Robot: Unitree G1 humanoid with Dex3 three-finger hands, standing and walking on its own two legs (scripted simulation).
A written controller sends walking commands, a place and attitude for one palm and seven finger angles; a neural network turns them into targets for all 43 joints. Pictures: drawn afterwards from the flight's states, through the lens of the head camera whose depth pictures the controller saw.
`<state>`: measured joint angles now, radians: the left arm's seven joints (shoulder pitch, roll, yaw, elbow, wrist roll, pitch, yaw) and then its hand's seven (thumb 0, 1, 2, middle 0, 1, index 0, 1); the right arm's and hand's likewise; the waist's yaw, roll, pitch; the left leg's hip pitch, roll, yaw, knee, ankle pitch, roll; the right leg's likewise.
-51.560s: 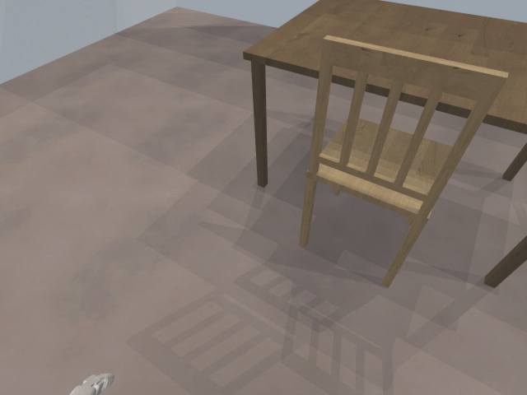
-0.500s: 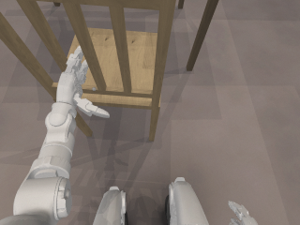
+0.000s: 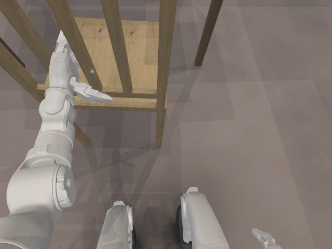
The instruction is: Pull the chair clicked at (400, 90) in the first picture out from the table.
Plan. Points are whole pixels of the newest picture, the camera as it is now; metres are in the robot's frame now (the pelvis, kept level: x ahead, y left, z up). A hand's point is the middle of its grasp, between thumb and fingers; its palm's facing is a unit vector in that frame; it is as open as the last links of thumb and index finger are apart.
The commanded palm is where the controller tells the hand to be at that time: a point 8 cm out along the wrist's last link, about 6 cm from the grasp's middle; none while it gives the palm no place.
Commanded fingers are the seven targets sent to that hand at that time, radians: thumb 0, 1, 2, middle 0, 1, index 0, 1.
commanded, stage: push the fingers through the gap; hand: left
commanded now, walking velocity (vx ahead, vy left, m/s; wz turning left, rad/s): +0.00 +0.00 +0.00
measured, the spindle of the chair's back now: (80, 50) +0.56 +0.15 +0.07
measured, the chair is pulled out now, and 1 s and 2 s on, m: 0.30 0.30 0.35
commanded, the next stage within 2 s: hook a spindle and tug to test in 0.36 s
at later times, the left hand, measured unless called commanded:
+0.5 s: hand (87, 73) +0.51 +0.14 +0.05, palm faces -0.11 -0.99 -0.04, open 16.9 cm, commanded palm +0.49 +0.18 +0.05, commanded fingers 0.00 -0.50 0.30 -0.11 -0.24 -0.11 -0.24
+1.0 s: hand (89, 73) +0.51 +0.14 +0.04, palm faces -0.11 -0.99 -0.04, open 12.3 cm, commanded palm +0.49 +0.18 +0.05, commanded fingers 0.00 0.23 0.61 -0.50 -1.45 -0.50 -1.45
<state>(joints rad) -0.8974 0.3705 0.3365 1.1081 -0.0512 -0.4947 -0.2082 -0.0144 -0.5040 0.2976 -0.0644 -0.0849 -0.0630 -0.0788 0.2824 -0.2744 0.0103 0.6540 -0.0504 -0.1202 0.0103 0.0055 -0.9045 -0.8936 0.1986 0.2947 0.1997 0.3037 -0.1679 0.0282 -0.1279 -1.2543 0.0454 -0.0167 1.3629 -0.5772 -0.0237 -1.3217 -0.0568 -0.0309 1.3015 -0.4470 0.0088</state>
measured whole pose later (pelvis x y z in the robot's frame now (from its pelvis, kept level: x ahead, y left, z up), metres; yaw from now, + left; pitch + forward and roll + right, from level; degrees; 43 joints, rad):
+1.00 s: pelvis +0.01 +0.01 +0.01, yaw +0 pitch +27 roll -1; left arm -0.87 0.37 0.32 1.10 -0.05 -0.47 -0.21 -0.01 -0.25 0.41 -0.39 -1.10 -0.39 -1.09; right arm 0.29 -0.26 0.02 0.64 -0.05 -0.06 0.02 0.00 -0.90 -0.89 0.20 0.29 0.20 0.30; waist -0.16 0.03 -0.13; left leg -1.23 0.05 -0.02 1.35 -0.59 -0.02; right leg -1.29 -0.05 -0.03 1.28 -0.45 0.02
